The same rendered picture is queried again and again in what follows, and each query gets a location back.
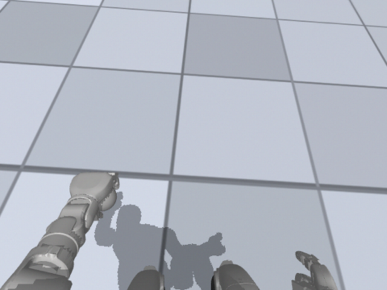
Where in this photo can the left robot hand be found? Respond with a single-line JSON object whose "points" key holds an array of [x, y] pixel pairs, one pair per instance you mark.
{"points": [[96, 185]]}

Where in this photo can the ball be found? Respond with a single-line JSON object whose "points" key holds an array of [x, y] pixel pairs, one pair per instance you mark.
{"points": [[108, 201]]}

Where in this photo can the right robot hand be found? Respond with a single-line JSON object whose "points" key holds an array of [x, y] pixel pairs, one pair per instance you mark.
{"points": [[320, 278]]}

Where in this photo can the left robot arm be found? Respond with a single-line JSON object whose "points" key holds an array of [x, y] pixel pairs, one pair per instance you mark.
{"points": [[49, 265]]}

